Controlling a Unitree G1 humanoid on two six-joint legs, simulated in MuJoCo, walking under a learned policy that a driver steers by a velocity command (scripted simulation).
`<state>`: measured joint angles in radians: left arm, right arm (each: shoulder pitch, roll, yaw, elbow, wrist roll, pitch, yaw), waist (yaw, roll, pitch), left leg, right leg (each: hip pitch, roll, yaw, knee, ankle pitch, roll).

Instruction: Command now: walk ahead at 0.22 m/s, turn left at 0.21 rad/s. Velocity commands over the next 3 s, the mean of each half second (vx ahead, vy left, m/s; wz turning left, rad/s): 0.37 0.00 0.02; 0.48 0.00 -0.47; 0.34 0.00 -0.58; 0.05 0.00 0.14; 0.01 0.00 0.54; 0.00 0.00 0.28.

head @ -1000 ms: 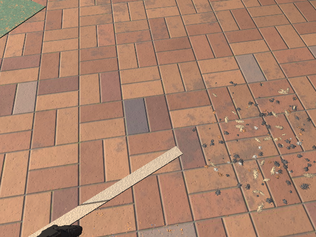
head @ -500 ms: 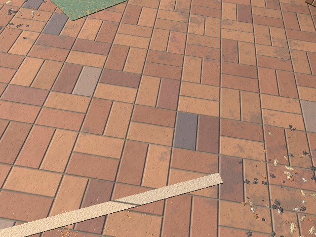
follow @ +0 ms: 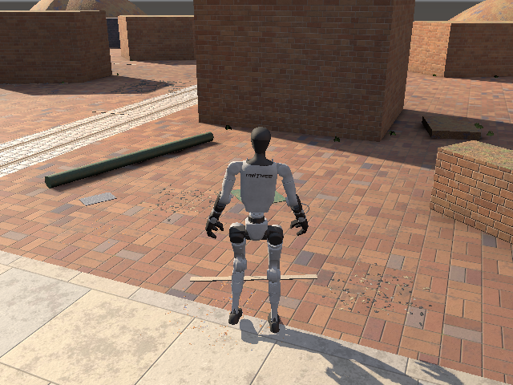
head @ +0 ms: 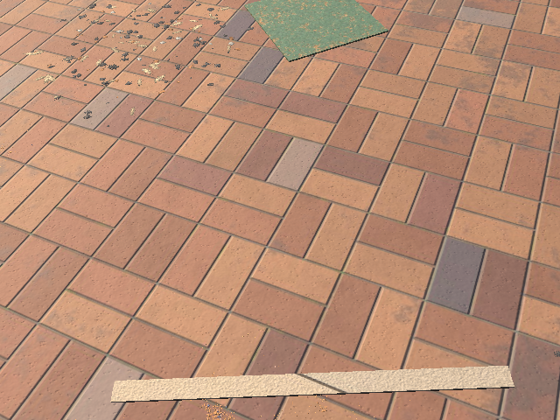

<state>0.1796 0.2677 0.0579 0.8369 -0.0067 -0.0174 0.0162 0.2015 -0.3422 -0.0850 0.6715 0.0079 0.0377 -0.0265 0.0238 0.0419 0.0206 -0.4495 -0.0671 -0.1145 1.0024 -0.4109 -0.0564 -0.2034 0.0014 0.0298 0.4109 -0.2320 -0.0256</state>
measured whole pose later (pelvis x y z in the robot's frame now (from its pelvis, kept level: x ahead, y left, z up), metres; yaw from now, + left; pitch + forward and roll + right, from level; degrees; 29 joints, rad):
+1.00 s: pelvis +0.43 -0.04 +0.00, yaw -19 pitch +2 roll +0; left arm 0.31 0.29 0.06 0.75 -0.02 -0.05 0.00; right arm 0.11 -0.31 -0.04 0.63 -0.02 -0.10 -0.01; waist 0.06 0.03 0.04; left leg -0.68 0.10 -0.11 0.72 -0.02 -0.07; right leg -0.15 0.14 0.13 0.34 -0.21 -0.10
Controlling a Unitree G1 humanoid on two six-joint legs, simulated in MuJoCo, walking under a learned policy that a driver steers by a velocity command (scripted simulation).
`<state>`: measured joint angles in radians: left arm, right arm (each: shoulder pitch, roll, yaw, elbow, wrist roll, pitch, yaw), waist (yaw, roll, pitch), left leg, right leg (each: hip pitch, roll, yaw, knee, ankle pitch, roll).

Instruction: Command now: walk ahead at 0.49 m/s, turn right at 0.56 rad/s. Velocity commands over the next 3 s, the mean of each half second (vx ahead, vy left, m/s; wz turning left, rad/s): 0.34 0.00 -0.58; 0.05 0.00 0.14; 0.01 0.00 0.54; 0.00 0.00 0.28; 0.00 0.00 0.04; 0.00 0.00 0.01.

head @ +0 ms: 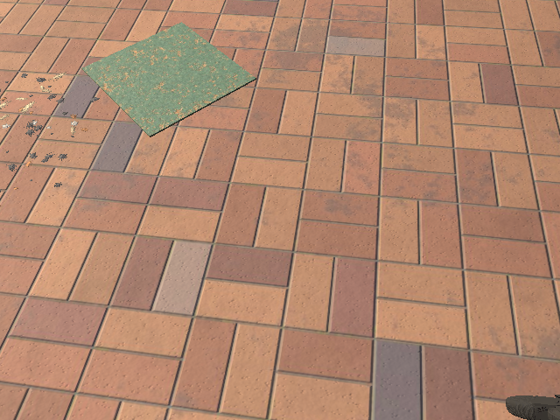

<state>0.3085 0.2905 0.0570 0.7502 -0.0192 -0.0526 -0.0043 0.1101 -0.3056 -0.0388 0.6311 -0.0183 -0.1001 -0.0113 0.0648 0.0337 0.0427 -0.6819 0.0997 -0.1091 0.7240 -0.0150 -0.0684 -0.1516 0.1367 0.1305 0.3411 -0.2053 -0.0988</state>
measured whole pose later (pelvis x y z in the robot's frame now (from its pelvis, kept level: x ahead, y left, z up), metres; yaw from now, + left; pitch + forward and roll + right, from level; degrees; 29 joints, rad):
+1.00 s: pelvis +0.29 +0.02 -0.02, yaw -10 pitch +0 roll -2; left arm 0.07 0.27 0.07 0.74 -0.01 0.03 0.04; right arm 0.22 -0.30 -0.06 0.78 0.01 0.05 0.00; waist -0.03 0.00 0.05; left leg -0.31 0.06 0.05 0.68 -0.33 -0.02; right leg -0.30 -0.07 -0.17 0.53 -0.22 0.01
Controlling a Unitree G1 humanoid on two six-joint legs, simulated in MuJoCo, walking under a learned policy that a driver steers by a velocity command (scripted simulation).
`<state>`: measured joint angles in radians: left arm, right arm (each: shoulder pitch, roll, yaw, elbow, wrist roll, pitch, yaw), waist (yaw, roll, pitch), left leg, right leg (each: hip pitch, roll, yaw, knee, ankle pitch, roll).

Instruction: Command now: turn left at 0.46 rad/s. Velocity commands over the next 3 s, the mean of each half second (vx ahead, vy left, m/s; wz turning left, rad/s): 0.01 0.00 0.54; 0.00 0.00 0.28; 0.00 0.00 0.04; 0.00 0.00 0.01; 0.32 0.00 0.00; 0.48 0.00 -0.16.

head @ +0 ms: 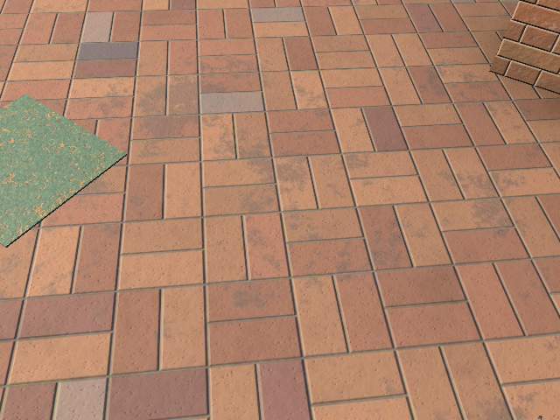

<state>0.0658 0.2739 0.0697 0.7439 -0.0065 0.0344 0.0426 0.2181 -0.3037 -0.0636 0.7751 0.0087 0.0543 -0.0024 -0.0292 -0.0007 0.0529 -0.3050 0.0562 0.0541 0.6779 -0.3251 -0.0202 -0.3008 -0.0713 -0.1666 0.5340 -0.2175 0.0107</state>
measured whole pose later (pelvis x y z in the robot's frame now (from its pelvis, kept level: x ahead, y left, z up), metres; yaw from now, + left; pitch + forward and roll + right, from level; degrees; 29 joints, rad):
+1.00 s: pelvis +0.01 +0.01 +0.01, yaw +25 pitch -1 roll +0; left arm 0.16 0.28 0.03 0.87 0.01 -0.01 0.01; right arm 0.18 -0.25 -0.03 0.72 -0.02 0.03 -0.01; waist 0.03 -0.03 0.05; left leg -0.19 -0.02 -0.04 0.48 -0.28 0.01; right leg -0.19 -0.05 0.02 0.47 -0.26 0.05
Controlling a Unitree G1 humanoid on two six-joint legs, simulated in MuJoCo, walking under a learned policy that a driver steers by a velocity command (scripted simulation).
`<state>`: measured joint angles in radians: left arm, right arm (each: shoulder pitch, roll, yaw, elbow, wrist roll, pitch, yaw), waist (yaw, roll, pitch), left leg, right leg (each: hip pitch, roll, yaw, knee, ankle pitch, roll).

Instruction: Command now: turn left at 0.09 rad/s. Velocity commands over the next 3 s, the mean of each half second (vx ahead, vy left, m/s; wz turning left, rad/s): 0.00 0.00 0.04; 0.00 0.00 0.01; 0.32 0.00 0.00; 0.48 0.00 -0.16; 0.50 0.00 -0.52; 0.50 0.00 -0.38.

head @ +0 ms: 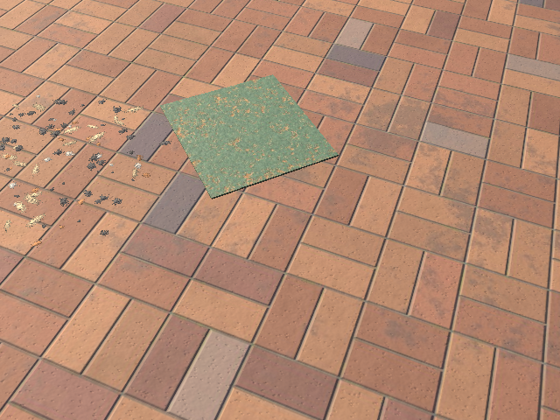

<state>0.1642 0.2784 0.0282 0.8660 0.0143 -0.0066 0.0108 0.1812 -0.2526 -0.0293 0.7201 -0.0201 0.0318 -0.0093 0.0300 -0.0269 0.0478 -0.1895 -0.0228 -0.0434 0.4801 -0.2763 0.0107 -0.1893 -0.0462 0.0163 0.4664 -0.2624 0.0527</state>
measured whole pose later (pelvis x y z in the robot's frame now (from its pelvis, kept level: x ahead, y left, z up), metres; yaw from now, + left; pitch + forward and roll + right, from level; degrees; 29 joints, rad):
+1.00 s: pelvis +0.00 +0.00 +0.00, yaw +0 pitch -2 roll +0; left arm 0.23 0.23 0.02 1.10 0.00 0.01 0.05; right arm 0.23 -0.24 -0.01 1.01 0.00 0.00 -0.03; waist 0.01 0.00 0.04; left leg -0.18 -0.02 -0.04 0.49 -0.28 0.01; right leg -0.18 -0.05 0.02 0.48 -0.27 0.05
